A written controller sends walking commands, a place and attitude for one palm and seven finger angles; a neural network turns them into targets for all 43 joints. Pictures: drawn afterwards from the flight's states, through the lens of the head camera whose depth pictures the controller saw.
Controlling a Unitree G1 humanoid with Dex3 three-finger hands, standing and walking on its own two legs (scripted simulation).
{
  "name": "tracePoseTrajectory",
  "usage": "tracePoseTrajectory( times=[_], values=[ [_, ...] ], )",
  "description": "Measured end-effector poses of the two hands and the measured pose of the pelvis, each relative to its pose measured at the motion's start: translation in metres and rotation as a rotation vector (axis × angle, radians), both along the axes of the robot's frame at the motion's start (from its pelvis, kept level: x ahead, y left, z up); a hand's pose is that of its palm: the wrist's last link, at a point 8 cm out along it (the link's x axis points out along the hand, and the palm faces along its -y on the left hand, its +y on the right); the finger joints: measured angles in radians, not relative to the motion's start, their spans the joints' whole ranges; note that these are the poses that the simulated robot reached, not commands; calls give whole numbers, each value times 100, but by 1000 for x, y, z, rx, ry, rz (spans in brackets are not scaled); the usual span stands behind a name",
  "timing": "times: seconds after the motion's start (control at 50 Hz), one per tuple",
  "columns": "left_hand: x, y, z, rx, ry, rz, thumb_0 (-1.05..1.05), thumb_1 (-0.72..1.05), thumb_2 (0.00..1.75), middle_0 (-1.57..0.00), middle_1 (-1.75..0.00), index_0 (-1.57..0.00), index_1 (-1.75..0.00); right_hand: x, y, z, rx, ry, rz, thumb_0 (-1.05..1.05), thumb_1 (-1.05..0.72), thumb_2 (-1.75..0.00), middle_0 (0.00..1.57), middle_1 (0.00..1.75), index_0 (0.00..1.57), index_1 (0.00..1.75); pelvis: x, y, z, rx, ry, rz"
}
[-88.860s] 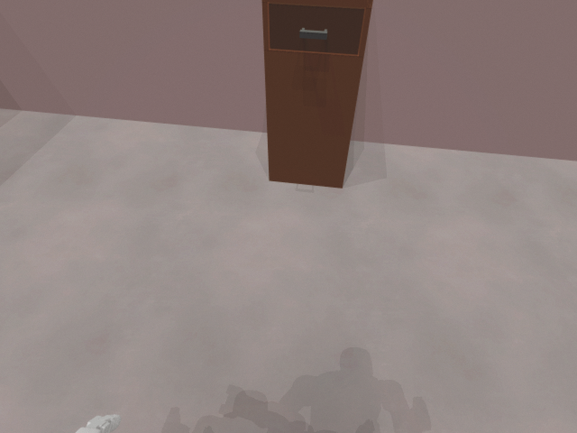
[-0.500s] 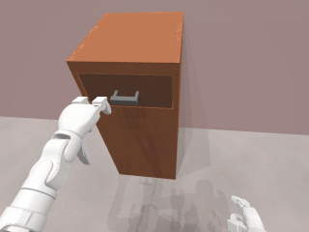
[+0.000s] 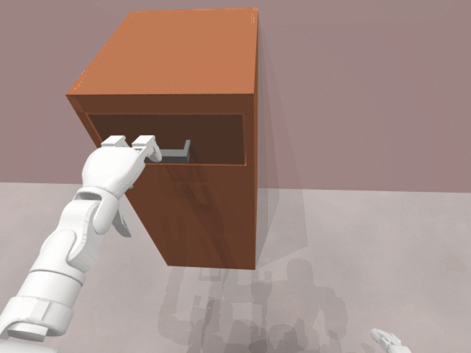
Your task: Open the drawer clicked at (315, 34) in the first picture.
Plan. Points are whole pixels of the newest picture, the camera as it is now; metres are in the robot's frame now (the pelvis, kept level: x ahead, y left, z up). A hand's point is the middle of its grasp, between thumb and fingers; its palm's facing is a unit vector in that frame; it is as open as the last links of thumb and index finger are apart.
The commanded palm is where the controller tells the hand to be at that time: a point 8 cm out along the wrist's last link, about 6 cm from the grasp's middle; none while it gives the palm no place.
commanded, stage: move the hooked fingers above the handle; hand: left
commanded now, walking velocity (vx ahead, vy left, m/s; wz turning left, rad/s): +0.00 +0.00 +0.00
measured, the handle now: (168, 149) +0.53 +0.21 +0.01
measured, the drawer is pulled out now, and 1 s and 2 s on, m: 0.00 0.00 0.00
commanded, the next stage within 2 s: none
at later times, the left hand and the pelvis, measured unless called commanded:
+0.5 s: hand (144, 155) +0.44 +0.22 +0.09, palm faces +0.08 -0.06 -1.00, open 13.8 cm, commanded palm +0.42 +0.23 +0.13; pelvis +0.01 +0.01 -0.01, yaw -1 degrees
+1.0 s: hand (175, 139) +0.49 +0.17 +0.08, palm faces +0.12 -0.03 -0.99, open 13.7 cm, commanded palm +0.46 +0.23 +0.12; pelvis +0.00 +0.01 -0.02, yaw -3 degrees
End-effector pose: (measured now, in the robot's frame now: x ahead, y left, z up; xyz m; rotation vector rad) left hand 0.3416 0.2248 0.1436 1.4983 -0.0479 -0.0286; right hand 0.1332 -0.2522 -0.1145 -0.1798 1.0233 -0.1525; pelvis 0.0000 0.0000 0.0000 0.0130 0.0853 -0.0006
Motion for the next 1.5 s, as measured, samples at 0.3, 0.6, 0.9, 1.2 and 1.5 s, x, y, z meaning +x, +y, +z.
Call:
tracePoseTrajectory(
  times=[0.3,0.6,0.9,1.2,1.5],
  values=[
    [42,2,-12,23,97,46,0,-49,30,-31,-120,-31,-120,0,3,-6,1,29,-17,1,-91,-90,20,30,20,30,6,3,-4,-5,45,14],
    [83,18,-9,84,12,171,0,-49,30,-31,-120,-31,-120,-58,2,-23,23,166,-102,1,-91,-90,20,30,20,30,4,7,-10,-9,107,-9],
    [121,-49,-12,-16,-76,-94,0,-49,30,-37,-124,-32,-120,-111,-12,-18,-61,240,-197,1,-91,-90,20,30,20,30,-2,10,-16,-15,156,-21],
    [108,14,-21,87,157,231,0,-49,30,-34,-122,-33,-123,-116,-5,-16,-15,214,-234,1,-91,-90,21,30,21,30,-5,1,-7,-8,123,-38],
    [121,-43,-18,-20,-112,-89,0,-49,30,-37,-124,-32,-120,-92,-21,-15,-98,207,-156,1,-91,-90,20,30,20,30,-3,10,-19,-24,179,-1]
  ],
)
